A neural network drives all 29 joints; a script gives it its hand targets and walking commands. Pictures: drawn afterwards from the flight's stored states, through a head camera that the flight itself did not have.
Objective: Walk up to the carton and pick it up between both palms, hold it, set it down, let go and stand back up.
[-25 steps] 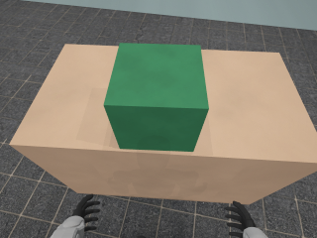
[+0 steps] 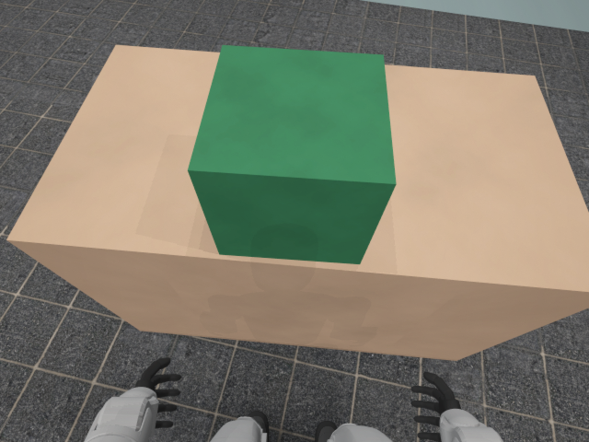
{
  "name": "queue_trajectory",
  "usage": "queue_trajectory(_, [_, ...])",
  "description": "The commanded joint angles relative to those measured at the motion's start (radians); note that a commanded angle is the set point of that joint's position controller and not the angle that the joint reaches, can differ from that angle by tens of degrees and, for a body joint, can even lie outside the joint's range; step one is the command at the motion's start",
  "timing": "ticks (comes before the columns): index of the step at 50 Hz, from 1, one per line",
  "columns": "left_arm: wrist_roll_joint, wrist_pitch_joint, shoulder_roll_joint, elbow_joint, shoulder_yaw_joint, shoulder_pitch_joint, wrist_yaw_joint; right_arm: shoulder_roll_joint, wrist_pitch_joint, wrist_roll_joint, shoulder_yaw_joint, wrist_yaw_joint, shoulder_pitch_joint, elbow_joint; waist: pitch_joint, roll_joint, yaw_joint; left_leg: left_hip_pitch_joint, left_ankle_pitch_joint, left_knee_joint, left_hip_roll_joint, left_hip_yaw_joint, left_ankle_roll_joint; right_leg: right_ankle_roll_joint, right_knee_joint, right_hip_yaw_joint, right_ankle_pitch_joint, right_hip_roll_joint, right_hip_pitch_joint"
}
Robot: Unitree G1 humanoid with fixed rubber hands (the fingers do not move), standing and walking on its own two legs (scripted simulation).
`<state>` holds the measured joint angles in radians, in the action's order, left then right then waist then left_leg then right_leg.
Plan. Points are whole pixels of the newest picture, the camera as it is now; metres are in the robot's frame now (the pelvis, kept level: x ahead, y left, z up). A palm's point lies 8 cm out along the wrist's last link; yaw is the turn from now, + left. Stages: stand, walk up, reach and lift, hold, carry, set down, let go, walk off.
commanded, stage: set down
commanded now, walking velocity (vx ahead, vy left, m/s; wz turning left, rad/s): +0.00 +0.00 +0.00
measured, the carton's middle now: (295, 161) +0.51 +0.02 +0.01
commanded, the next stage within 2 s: let go in 0.06 s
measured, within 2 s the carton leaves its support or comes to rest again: neither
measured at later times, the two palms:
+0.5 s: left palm (142, 381) +0.19 +0.22 -0.06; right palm (502, 386) +0.18 -0.26 -0.06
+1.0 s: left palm (116, 402) +0.16 +0.25 -0.07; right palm (469, 418) +0.15 -0.21 -0.08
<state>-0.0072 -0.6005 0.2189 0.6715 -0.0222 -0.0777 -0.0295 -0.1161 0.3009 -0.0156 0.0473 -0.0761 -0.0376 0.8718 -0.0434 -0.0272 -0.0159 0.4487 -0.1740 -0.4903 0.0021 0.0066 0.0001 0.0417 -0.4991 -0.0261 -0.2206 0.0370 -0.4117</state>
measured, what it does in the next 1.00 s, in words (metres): stands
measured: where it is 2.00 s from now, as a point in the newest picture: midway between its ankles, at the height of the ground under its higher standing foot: outside the picture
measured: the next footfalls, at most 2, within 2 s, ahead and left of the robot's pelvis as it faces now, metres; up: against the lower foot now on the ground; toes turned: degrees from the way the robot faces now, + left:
none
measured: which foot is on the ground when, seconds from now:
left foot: down 0.00-1.00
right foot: down 0.00-1.00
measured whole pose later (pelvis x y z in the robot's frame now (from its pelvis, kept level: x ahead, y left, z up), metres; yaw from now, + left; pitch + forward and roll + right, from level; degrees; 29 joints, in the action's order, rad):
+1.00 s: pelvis +0.00 +0.03 +0.00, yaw -3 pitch -2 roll +0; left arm 0.02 -0.18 0.19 0.49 0.01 0.22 -0.05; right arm -0.22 -0.16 0.02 0.03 0.01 0.16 0.76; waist -0.02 -0.01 -0.01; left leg 0.22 -0.21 -0.47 0.04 -0.06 0.05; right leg 0.01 -0.51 0.06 -0.26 0.01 -0.21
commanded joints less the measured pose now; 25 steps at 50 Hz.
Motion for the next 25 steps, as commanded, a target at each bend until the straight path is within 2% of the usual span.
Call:
queue_trajectory(1, [0.012, -0.034, 0.104, -0.073, -0.027, -0.118, -0.006, -0.08, 0.016, -0.009, 0.022, -0.007, -0.092, -0.018, 0.281, 0.035, -0.005, -0.08, 0.087, 0.017, -0.027, 0.008, -0.001, 0.001, 0.034, 0.044, 0.091, -0.051, 0.082])
queue_trajectory(6, [0.005, -0.064, 0.093, -0.127, -0.016, -0.099, -0.014, -0.107, 0.031, -0.026, 0.021, -0.007, -0.081, -0.018, 0.37, 0.04, -0.015, -0.151, 0.188, 0.009, -0.024, 0.017, -0.009, 0.017, 0.025, 0.041, 0.174, -0.034, 0.126])
queue_trajectory(10, [-0.017, -0.061, 0.095, -0.293, 0.008, 0.003, -0.031, -0.179, 0.016, -0.012, 0.049, 0.008, -0.024, -0.118, 0.459, 0.029, -0.012, -0.32, 0.33, 0.053, -0.015, 0.034, -0.024, 0.029, 0.062, 0.04, 0.285, -0.006, 0.204])
queue_trajectory(13, [-0.033, -0.06, 0.121, -0.439, 0.024, 0.078, -0.04, -0.219, 0.014, 0.002, 0.068, 0.033, 0.007, -0.226, 0.434, 0.0, -0.008, -0.394, 0.376, 0.107, -0.005, 0.032, -0.025, 0.016, 0.133, 0.045, 0.297, -0.003, 0.217])
queue_trajectory(16, [-0.043, -0.064, 0.137, -0.474, 0.038, 0.115, -0.031, -0.198, 0.021, -0.018, 0.017, 0.067, 0.04, -0.249, 0.307, -0.016, -0.003, -0.368, 0.328, 0.155, 0.014, 0.015, -0.017, -0.013, 0.198, 0.061, 0.285, -0.019, 0.237])
queue_trajectory(20, [-0.018, -0.038, 0.125, -0.429, 0.032, 0.131, -0.007, -0.154, 0.006, -0.038, -0.033, 0.106, 0.07, -0.26, 0.111, -0.002, 0.003, -0.299, 0.155, 0.213, 0.031, 0.001, -0.006, -0.036, 0.254, 0.086, 0.204, -0.05, 0.245])
queue_trajectory(23, [0.008, 0.039, 0.11, -0.394, 0.023, 0.127, 0.006, -0.156, -0.051, -0.032, -0.031, 0.129, 0.07, -0.273, 0.049, 0.017, 0.003, -0.282, 0.088, 0.226, 0.034, -0.003, -0.003, -0.038, 0.26, 0.094, 0.138, -0.064, 0.243])
queue_trajectory(25, [0.026, 0.121, 0.102, -0.382, 0.011, 0.12, 0.008, -0.169, -0.121, -0.021, -0.018, 0.139, 0.067, -0.278, 0.055, 0.019, 0.008, -0.293, 0.077, 0.22, 0.035, -0.003, 0.0, -0.04, 0.245, 0.096, 0.121, -0.068, 0.247])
